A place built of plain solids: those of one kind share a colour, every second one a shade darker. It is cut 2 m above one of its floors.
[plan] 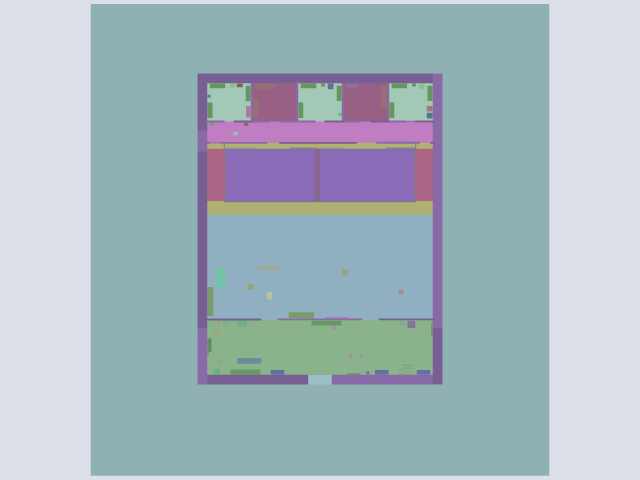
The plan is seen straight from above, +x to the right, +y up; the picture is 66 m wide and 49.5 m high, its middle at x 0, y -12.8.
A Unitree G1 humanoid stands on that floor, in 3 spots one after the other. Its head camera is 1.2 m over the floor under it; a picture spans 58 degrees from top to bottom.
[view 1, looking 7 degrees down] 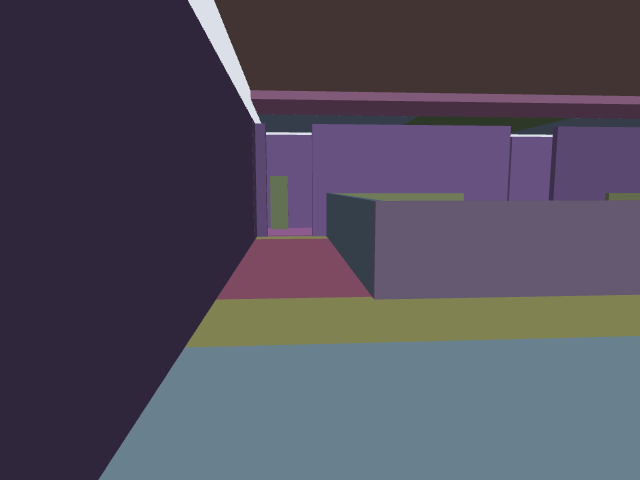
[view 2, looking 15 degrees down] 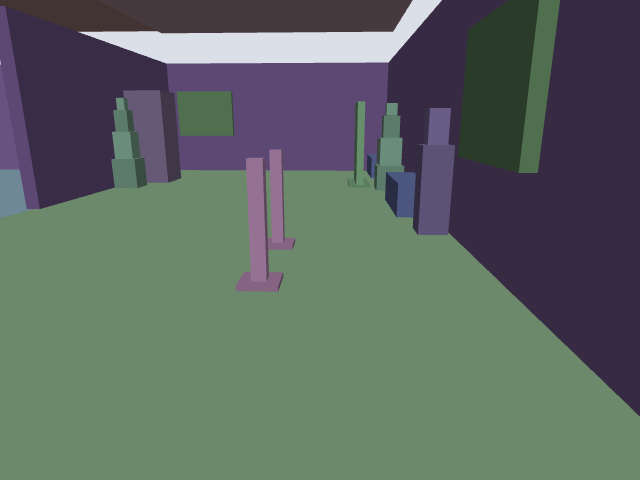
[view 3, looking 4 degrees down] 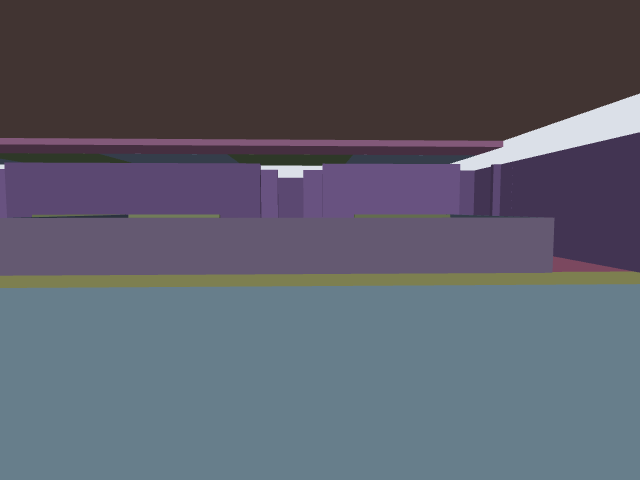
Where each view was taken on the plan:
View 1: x -10.83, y -13.39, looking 86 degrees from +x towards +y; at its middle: floor_baulk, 9.85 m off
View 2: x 0.00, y -25.39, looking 2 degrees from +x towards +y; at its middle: floor_lobby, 4.64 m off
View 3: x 5.22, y -16.94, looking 88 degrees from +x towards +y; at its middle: rail_far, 8.06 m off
